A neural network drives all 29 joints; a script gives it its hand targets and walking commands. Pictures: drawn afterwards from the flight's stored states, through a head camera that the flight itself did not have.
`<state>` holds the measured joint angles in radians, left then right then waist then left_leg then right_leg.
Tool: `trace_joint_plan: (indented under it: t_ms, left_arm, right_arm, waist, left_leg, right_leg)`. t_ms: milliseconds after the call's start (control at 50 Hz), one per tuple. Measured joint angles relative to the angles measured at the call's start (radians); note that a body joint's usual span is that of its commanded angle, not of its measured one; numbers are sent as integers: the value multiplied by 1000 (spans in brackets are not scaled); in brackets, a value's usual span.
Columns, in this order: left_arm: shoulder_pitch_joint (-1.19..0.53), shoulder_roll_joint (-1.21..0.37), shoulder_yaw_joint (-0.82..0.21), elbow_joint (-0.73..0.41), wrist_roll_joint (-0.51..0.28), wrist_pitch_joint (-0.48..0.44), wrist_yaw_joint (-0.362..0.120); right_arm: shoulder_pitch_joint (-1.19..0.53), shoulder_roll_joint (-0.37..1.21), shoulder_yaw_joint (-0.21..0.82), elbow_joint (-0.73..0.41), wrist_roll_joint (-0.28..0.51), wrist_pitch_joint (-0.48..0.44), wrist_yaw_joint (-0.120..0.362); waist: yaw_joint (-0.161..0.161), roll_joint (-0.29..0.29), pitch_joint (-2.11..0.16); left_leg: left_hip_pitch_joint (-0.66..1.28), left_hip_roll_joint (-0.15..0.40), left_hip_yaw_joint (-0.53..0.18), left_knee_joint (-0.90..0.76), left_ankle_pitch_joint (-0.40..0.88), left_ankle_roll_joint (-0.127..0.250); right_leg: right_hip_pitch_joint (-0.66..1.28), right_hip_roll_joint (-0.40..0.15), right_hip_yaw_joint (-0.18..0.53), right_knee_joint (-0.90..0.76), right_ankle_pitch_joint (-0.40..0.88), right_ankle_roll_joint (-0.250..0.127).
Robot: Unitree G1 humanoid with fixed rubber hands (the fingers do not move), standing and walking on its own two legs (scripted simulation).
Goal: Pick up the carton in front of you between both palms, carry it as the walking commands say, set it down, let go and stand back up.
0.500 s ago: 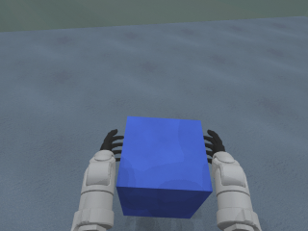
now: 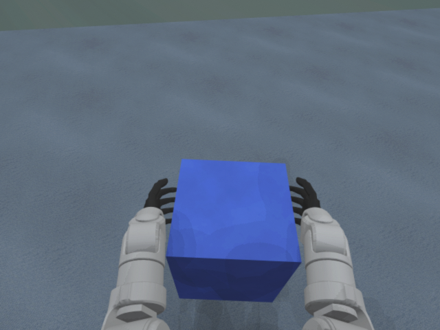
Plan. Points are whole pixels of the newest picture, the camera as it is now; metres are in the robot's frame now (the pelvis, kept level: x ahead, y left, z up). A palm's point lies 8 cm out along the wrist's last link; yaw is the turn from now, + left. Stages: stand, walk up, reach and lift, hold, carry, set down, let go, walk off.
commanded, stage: set down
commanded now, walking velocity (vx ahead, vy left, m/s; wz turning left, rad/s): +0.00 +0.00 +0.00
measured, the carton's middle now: (229, 234) +0.31 +0.00 -0.05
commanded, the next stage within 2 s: none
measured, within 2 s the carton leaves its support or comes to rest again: neither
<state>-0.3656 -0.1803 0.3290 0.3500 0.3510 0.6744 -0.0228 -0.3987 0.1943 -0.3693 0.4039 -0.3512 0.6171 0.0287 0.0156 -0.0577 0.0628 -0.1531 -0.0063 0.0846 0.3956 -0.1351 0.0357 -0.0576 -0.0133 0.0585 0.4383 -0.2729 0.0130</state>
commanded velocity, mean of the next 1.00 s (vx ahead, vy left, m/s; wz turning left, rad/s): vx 0.00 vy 0.00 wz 0.00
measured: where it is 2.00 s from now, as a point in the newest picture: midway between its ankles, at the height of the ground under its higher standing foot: outside the picture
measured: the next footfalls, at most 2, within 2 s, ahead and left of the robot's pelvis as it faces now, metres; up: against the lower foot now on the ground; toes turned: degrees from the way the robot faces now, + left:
none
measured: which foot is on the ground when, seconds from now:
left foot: down 0.00-1.00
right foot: down 0.00-1.00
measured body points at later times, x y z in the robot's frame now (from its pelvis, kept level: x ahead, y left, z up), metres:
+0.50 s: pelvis -0.04 -0.02 -0.09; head +0.18 +0.01 +0.30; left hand +0.35 +0.17 -0.19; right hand +0.36 -0.13 -0.17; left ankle +0.06 +0.10 -0.74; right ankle -0.01 -0.14 -0.74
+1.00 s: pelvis -0.07 -0.01 -0.23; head +0.18 +0.04 +0.14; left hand +0.38 +0.20 -0.33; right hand +0.41 -0.10 -0.31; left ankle +0.06 +0.11 -0.74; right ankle -0.01 -0.14 -0.74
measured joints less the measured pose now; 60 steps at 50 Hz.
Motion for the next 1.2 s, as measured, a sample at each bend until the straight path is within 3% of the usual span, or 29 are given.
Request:
trace_joint_plan:
  t_ms: [100,200,340,420,560,780,940,1200]
  left_arm:
    - [-95,3,103,100,62,-112,-43]
    - [-147,33,129,150,82,-251,-64]
    - [-162,102,87,192,-9,-454,-53]
    - [-177,143,47,192,-83,-519,-42]
    - [-270,166,41,219,-129,-524,-31]
    - [-399,166,96,273,-97,-424,-6]
    - [-450,184,77,288,-117,-414,26]
    - [-546,246,47,324,-176,-429,52]
  right_arm:
    - [-94,37,-102,79,-66,-104,-2]
    - [-140,54,-131,116,-82,-244,-19]
    - [-124,48,-60,121,29,-441,-87]
    - [-121,39,-11,105,109,-515,-125]
    - [-188,3,-1,96,172,-513,-144]
    - [-352,-32,-92,195,149,-430,-122]
    - [-429,-75,-87,239,171,-423,-119]
    - [-549,-123,-58,294,215,-440,-144]
  waist:
    - [11,-6,34]
    - [20,-9,63]
    - [21,-2,47]
    - [26,-5,-2]
    - [19,5,-113]
    - [25,-15,-225]
    - [24,-22,-257]
    - [36,-16,-213]
  left_leg:
    - [-117,14,-14,89,-26,-9]
    - [-315,27,-40,187,-39,-20]
    - [-685,44,-77,344,-53,-32]
    - [-898,38,-111,455,-76,-49]
    - [-1181,34,-112,665,-132,-43]
    - [-1488,30,-106,926,-203,-30]
    - [-1691,7,-124,1080,-231,-34]
    - [-1930,3,-147,1283,-261,-48]
  right_leg:
    - [-115,14,-12,94,-32,-5]
    - [-305,30,-37,195,-56,-15]
    - [-667,49,-67,353,-80,-24]
    - [-885,61,-59,471,-104,-22]
    - [-1170,67,-47,687,-164,-8]
    - [-1471,75,-36,952,-245,10]
    - [-1658,109,-18,1115,-298,27]
    - [-1885,122,-47,1323,-350,21]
